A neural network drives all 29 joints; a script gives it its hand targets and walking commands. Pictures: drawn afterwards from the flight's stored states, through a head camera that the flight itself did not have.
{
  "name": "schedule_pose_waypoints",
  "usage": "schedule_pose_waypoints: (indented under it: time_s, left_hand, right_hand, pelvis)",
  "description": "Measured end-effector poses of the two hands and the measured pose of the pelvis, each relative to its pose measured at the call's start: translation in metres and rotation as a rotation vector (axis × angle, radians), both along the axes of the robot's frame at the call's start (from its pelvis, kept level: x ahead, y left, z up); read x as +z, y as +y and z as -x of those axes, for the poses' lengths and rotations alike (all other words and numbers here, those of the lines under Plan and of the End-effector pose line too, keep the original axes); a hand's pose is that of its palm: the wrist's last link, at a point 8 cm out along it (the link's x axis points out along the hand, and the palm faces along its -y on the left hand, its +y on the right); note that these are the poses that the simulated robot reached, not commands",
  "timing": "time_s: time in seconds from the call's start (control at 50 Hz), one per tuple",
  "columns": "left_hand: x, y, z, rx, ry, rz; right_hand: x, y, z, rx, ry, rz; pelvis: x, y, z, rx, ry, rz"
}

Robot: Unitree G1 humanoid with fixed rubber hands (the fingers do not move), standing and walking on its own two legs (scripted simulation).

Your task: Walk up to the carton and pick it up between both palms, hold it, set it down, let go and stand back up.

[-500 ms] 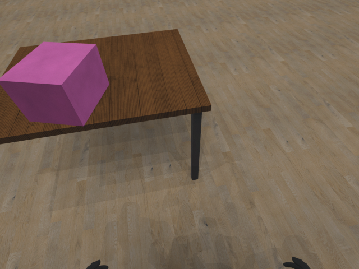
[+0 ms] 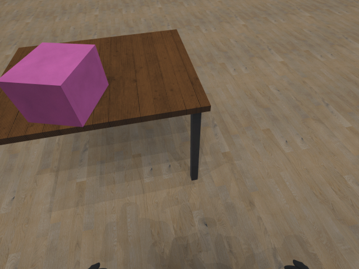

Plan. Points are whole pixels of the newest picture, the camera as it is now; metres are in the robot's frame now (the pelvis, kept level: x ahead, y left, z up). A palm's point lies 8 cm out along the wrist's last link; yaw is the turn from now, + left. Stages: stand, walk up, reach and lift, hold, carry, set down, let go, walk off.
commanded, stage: stand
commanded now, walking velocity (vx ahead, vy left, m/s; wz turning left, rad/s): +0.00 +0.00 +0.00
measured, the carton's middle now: (61, 83) +0.79 +0.51 -0.02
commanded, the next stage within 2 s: walk up in 1.94 s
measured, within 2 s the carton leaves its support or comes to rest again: neither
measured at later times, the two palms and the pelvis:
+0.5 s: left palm out of the picture +0.09 +0.25 -0.11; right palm out of the picture +0.09 -0.25 -0.10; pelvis +0.00 +0.00 +0.00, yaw +0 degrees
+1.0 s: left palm out of the picture +0.08 +0.26 -0.11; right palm out of the picture +0.08 -0.25 -0.11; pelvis +0.00 +0.00 +0.00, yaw -1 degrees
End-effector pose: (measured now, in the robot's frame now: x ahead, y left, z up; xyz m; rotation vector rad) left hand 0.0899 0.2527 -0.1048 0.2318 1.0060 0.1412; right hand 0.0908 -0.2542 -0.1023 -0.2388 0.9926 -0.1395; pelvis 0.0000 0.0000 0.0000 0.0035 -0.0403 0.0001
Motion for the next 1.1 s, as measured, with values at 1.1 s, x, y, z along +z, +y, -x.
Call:
schedule_pose_waypoints:
  time_s: [1.1]
  left_hand:
    - [-0.004,0.004,0.007,0.003,0.045,-0.004]
  right_hand:
    - [-0.003,0.000,0.013,-0.027,0.043,0.004]
  pelvis:
    - [0.002,0.003,-0.003,-0.011,-0.001,0.000]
